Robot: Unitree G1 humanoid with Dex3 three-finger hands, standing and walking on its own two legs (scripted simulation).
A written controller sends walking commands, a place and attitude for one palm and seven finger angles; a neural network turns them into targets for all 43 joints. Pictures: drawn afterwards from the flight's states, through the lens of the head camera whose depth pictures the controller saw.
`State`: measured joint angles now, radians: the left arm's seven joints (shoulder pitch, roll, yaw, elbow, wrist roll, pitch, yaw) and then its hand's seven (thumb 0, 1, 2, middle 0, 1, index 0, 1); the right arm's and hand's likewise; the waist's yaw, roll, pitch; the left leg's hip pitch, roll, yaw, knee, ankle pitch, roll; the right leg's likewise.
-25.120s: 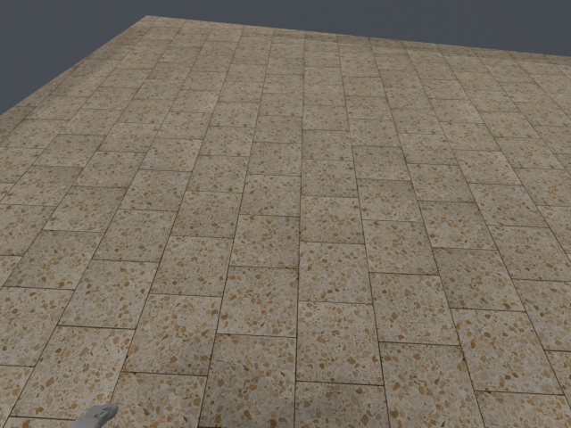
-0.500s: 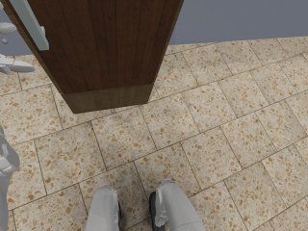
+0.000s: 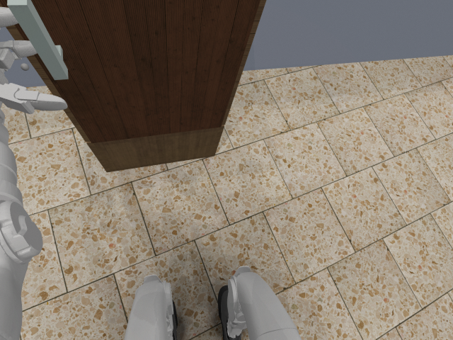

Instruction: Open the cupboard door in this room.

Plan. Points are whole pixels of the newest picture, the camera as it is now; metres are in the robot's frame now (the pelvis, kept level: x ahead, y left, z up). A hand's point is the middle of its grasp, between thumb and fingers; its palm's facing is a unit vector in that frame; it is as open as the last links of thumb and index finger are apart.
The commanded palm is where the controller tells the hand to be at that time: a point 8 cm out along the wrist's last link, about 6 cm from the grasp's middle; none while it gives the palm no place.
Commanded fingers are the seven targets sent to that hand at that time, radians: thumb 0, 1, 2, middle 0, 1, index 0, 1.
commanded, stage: slide the fingers in behind the handle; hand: left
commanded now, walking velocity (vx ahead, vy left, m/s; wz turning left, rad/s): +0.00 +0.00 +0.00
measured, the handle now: (42, 32) +0.59 +0.24 +0.07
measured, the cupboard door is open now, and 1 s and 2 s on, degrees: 0 0 1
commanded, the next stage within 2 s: close the thumb around the handle in 1.12 s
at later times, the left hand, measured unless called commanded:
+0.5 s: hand (51, 64) +0.54 +0.23 +0.06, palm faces +0.12 -0.99 +0.00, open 14.0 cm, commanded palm +0.52 +0.25 +0.05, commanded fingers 0.00 -0.50 0.30 -0.30 -1.20 -0.30 -1.20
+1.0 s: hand (67, 61) +0.54 +0.21 +0.06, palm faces +0.14 -0.99 -0.02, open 13.9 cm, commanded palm +0.52 +0.23 +0.05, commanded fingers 0.00 -0.50 0.30 -0.30 -1.20 -0.30 -1.20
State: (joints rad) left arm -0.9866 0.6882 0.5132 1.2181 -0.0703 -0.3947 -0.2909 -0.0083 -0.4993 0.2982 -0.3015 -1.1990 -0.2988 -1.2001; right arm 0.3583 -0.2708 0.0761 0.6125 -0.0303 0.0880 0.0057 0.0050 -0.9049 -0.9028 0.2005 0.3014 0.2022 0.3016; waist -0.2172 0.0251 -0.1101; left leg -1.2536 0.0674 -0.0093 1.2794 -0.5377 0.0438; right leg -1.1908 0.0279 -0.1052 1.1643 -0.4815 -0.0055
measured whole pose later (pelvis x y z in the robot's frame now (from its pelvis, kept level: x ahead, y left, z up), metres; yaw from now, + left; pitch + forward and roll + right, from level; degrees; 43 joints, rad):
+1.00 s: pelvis +0.00 -0.01 +0.00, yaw +1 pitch +28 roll -5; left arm -1.00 0.56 0.44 1.22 -0.03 -0.44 -0.13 -0.01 -0.50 0.30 -0.30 -1.20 -0.31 -1.22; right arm 0.37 -0.26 0.06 0.63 -0.05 0.09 0.03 0.00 -0.91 -0.90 0.20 0.30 0.20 0.30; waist -0.22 0.04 -0.12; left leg -1.22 0.06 0.00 1.26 -0.53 0.03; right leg -1.17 0.02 -0.10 1.16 -0.49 -0.01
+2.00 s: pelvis +0.00 +0.00 +0.00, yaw +1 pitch +28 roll -5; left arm -0.98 0.53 0.42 1.22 -0.05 -0.47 -0.11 0.01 0.74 0.82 -0.37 -1.34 -0.36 -1.34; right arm 0.38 -0.26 0.05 0.64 -0.05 0.09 0.03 0.01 -0.91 -0.90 0.20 0.30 0.20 0.30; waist -0.20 0.04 -0.13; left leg -1.22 0.05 0.00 1.26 -0.53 0.04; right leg -1.17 0.02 -0.09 1.17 -0.49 -0.01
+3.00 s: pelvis +0.00 -0.04 +0.03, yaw +5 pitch +18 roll +0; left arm -0.20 -0.14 -0.12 0.52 0.14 -0.43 0.69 0.00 0.70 0.77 -0.33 -1.33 -0.34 -1.33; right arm 0.19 -0.15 0.00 0.62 -0.11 -0.01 0.07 0.01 -0.91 -0.90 0.20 0.30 0.20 0.30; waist -0.02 0.02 -0.17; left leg -0.95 0.02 -0.01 1.13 -0.49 -0.02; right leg -0.93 -0.01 -0.10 1.13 -0.50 -0.06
